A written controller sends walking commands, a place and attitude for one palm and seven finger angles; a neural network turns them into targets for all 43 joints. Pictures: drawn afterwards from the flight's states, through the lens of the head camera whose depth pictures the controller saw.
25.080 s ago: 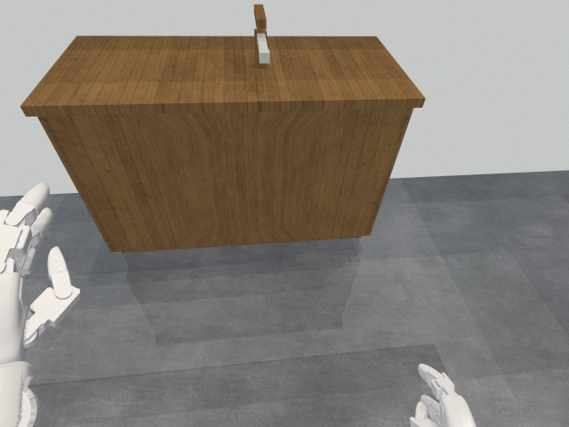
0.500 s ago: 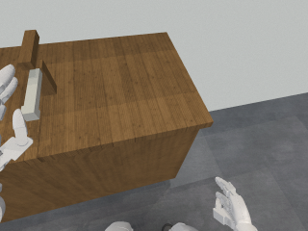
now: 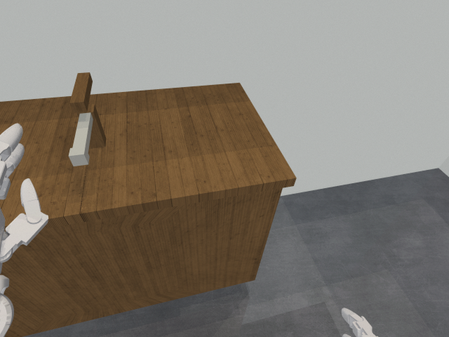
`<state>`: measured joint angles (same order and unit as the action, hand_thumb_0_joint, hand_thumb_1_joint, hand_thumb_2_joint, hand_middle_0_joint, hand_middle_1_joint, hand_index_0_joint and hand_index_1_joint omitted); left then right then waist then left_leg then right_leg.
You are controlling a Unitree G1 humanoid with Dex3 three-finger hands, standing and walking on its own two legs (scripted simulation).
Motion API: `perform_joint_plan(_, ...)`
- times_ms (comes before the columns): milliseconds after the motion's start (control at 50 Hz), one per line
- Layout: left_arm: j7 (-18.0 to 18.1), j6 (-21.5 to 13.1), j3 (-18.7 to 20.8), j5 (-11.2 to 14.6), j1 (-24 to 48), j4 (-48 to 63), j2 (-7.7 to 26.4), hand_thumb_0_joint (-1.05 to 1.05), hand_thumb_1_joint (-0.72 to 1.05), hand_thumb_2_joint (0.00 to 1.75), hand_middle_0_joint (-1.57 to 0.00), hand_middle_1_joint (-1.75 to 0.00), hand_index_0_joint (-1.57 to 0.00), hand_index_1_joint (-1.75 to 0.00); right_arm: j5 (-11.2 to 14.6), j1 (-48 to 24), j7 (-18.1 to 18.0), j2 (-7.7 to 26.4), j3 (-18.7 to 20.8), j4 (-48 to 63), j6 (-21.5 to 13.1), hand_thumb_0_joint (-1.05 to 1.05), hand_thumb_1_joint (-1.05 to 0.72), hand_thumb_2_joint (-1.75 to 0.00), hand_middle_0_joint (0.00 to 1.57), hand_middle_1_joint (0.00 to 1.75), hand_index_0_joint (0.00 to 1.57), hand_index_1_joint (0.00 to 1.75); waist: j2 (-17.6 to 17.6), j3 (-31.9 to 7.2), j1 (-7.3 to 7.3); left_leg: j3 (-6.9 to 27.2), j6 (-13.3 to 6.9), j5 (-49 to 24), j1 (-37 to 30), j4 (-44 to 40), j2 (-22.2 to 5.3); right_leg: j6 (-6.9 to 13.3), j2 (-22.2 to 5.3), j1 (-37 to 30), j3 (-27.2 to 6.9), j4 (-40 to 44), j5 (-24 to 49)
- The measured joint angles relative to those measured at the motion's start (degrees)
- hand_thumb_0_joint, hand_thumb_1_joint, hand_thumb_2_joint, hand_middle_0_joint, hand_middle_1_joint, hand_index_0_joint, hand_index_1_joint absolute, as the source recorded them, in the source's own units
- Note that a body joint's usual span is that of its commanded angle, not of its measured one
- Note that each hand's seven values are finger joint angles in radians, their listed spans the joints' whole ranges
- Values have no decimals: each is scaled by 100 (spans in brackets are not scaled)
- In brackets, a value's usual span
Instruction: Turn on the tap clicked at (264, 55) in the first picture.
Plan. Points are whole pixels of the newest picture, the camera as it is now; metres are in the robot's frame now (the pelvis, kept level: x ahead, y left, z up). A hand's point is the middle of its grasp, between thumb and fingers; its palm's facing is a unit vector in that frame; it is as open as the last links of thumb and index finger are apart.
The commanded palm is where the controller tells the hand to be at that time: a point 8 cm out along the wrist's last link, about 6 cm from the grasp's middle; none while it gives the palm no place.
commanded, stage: come to a stop and stand still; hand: left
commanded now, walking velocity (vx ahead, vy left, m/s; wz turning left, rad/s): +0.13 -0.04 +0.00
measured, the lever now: (79, 156) +0.40 +0.33 +0.10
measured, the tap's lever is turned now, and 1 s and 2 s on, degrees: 0 0 0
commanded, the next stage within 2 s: look again from close up in 0.54 s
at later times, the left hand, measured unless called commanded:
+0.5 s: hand (33, 183) +0.23 +0.27 +0.22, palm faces +0.51 -0.76 -0.41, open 7.4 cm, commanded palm +0.15 +0.27 +0.18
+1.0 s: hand (53, 212) +0.22 +0.26 +0.17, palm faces +0.40 -0.87 -0.29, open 7.4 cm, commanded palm +0.16 +0.29 +0.18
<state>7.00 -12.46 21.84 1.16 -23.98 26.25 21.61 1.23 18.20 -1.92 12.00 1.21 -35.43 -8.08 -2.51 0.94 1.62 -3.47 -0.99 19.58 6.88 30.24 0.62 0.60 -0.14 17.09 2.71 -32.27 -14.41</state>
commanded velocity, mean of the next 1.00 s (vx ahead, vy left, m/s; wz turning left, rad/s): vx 0.01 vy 0.00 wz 0.00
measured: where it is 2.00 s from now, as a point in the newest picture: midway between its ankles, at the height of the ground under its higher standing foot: outside the picture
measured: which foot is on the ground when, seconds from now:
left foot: down 0.00-1.00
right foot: down 0.00-1.00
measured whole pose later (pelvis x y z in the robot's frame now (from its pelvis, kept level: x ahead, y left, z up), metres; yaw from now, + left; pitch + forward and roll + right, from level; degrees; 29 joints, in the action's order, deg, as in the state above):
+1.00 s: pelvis -0.01 +0.01 +0.01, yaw -2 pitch -2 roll +0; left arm 6.1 -13.9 17.9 1.6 -19.1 20.5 18.3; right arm 0.0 12.8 -1.0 11.5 -2.0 -32.7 -9.0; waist -1.8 1.3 2.8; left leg -2.2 -2.1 15.2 6.6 23.4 1.2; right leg 1.0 1.6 13.2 0.1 -20.3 -5.4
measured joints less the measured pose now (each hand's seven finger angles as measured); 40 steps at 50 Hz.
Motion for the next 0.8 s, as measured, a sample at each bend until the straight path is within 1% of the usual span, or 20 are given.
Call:
perform_joint_plan(40,-27,-19,-17,-10,211,-275,-116,2,89,90,-21,-31,-21,-30,-6,-69,42,-29,-39,-94,23,2,-90,-90,20,30,20,30,145,-20,20,44,10,118,71,236,-99,115,90,-60,60,89,330)
perform_joint_plan(80,-73,16,-91,-4,378,-527,-243,2,89,90,-21,-30,-21,-30,-26,-146,67,-57,-93,-154,46,2,-90,-90,20,30,20,30,236,-44,8,116,-36,261,187,413,-150,205,160,-31,108,88,325)
perform_joint_plan(120,-114,86,-202,14,434,-625,-371,2,89,90,-21,-30,-21,-30,-46,-224,83,-77,-149,-156,45,2,-90,-90,20,30,20,30,249,-71,6,215,-137,550,371,579,-114,270,214,82,92,100,206)
perform_joint_plan(160,-145,161,-290,33,392,-524,-423,2,89,90,-21,-30,-21,-30,-74,-349,101,-102,-201,-126,27,2,-90,-90,20,30,20,30,162,11,-18,260,-188,458,455,543,-48,303,223,188,42,119,273)
perform_joint_plan(200,-150,188,-342,44,294,-316,-381,2,89,90,-21,-30,-21,-30,-114,-460,109,-136,-246,-67,-10,2,-90,-90,20,30,20,30,10,175,-60,209,-83,-70,369,307,-4,282,197,250,-40,14,236)
perform_joint_plan(260,-150,149,-334,15,60,-40,-224,2,89,90,-21,-30,-21,-30,-128,-435,109,-176,-234,55,-67,2,-90,-90,20,30,21,30,-75,274,-132,154,8,-97,219,120,22,117,196,275,-151,-300,-278)
perform_joint_plan(280,-150,137,-298,-3,-16,45,-149,2,89,90,-21,-30,-21,-30,-124,-380,114,-187,-209,100,-71,2,-90,-90,20,30,21,30,-56,263,-166,185,11,-78,204,97,25,82,188,184,-146,-263,-266)
perform_joint_plan(320,-136,66,-156,-12,-101,200,23,2,88,90,-22,-31,-22,-30,-111,-295,142,-185,-175,141,-71,2,-90,-90,20,30,20,30,-10,257,-182,255,28,-22,223,157,12,110,188,-62,-107,151,321)
perform_joint_plan(360,-110,-35,-5,19,-77,253,115,2,88,90,-22,-31,-22,-30,-91,-306,171,-140,-153,89,-48,1,-90,-90,20,30,20,30,110,302,-197,353,60,42,245,252,-70,223,261,-149,1,264,487)
perform_joint_plan(380,-201,-48,114,-171,261,181,324,2,88,89,-22,-31,-22,-30,-162,-255,131,-119,-125,57,-159,1,-90,-90,20,30,20,30,137,360,-76,394,75,57,291,308,-94,261,281,-140,44,257,439)
perform_joint_plan(400,-290,-256,243,-203,748,-134,567,2,88,89,-22,-31,-22,-30,-182,-231,99,-104,-127,-39,-269,1,-90,-90,20,30,20,30,120,382,43,425,98,33,339,297,-80,287,263,-92,72,238,395)
perform_joint_plan(420,-291,-406,391,-125,1093,-430,692,2,88,89,-22,-31,-22,-31,-176,-273,104,-83,-162,-115,-288,1,-90,-90,20,30,20,30,99,408,122,411,157,-63,312,182,-61,302,244,-75,54,263,391)
perform_joint_plan(440,-241,-484,541,-10,1261,-660,700,2,88,89,-22,-31,-22,-31,-153,-341,141,-54,-189,-136,-286,2,-90,-90,20,30,20,30,101,436,162,342,156,-136,242,28,-43,305,235,-75,-14,312,426)
perform_joint_plan(480,-139,-443,667,159,1271,-907,499,2,88,90,-22,-31,-22,-30,-115,-441,219,38,-182,-42,-263,2,-90,-90,20,30,20,30,224,422,114,230,109,-242,179,-183,-11,263,219,-57,-128,408,523)
perform_joint_plan(500,-104,-402,612,208,1157,-938,346,2,89,90,-21,-30,-21,-30,-95,-479,251,93,-159,21,-246,2,-90,-90,20,30,20,30,324,401,65,197,82,-270,171,-233,-1,240,214,-56,-163,452,557)
perform_joint_plan(580,-150,-259,-139,211,366,-788,-200,2,89,90,-21,-30,-21,-30,-29,-586,268,179,-91,142,-120,2,-90,-90,20,30,20,30,566,280,-103,136,14,-304,158,-322,30,177,193,-67,-230,560,615)
perform_joint_plan(640,-265,-155,-537,136,-117,-641,-299,2,89,90,-21,-30,-21,-30,-41,-587,175,63,-128,145,-1,2,-90,-90,20,30,20,30,404,193,-152,163,16,-330,157,-364,31,192,190,-81,-207,607,627)
perform_joint_plan(680,-286,-109,-547,109,-241,-554,-230,2,89,90,-22,-30,-22,-30,-68,-550,95,-16,-178,156,40,2,-90,-90,20,30,20,30,221,178,-119,196,26,-357,144,-397,16,211,201,-119,-173,675,660)
perform_joint_plan(720,-250,-89,-440,101,-209,-467,-154,2,88,89,-22,-31,-22,-30,-96,-502,36,-47,-216,180,23,2,-90,-90,20,30,20,30,77,186,-33,220,33,-380,134,-421,-8,219,223,-170,-148,773,717)
perform_joint_plan(800,-116,-135,-172,103,182,-277,-99,2,88,89,-22,-31,-22,-31,-130,-473,-5,-2,-239,191,-99,2,-90,-90,20,30,20,30,-35,231,162,236,22,-404,100,-445,-24,194,237,-274,-133,937,817)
